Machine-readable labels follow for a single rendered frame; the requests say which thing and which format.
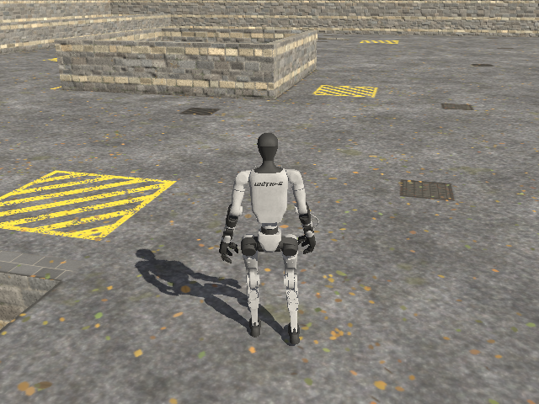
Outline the humanoid robot torso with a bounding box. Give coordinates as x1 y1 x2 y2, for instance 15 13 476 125
249 165 288 253

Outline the right robot foot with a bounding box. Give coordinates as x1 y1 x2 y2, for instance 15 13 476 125
288 323 300 344

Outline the left robot hand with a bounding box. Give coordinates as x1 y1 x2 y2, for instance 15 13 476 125
219 240 238 263

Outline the left robot forearm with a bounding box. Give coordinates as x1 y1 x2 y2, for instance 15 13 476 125
221 204 238 243

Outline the right robot forearm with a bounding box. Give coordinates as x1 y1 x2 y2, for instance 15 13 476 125
299 202 314 237

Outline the robot left upper arm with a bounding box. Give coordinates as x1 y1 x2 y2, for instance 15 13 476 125
230 170 251 217

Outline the right robot hand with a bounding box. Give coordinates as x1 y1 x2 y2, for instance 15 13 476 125
297 235 316 254

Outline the robot right upper arm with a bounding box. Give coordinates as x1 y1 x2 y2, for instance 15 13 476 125
286 169 307 215

